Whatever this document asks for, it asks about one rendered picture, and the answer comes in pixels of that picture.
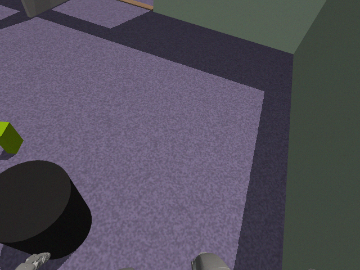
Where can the left robot hand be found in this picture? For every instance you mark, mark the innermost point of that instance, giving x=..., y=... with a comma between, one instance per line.
x=34, y=261

